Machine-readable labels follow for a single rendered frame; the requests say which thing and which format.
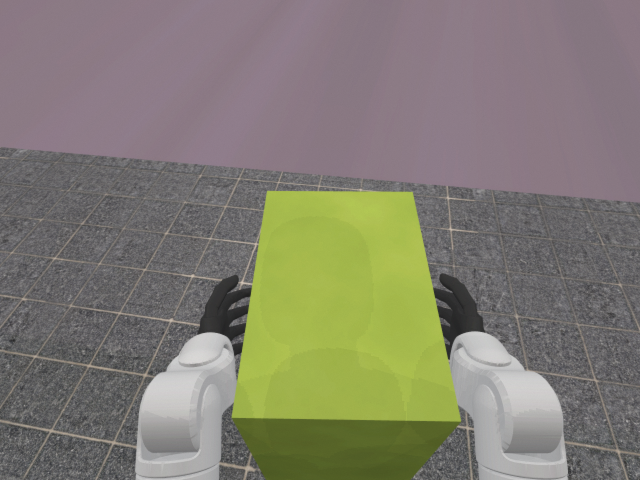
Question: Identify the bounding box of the robot left forearm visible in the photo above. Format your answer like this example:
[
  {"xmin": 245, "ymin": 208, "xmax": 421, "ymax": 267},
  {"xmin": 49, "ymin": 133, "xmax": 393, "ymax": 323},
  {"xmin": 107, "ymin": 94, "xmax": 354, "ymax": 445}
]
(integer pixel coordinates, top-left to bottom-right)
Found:
[{"xmin": 135, "ymin": 332, "xmax": 237, "ymax": 480}]

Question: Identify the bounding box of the robot left hand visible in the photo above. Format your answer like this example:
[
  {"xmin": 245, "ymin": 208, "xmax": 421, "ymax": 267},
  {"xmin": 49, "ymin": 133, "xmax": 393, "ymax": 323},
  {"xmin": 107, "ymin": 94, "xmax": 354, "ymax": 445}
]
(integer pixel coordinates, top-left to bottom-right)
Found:
[{"xmin": 197, "ymin": 275, "xmax": 252, "ymax": 357}]

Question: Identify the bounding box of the carton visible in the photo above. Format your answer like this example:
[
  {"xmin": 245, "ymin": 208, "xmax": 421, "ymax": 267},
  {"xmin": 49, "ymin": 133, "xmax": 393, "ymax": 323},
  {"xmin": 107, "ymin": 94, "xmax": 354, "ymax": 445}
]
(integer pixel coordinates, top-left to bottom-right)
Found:
[{"xmin": 232, "ymin": 191, "xmax": 461, "ymax": 480}]

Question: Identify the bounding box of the robot right hand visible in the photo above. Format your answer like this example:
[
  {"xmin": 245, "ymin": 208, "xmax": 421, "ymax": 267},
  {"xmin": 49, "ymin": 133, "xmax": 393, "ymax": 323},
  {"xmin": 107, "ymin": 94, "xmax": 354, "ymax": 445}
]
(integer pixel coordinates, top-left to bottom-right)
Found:
[{"xmin": 433, "ymin": 273, "xmax": 485, "ymax": 360}]

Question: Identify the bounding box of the robot right forearm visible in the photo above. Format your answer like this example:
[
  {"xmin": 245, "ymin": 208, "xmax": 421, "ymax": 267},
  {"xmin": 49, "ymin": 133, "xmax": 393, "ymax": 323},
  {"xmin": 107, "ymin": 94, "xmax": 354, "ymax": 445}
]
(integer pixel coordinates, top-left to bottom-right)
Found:
[{"xmin": 449, "ymin": 331, "xmax": 568, "ymax": 480}]

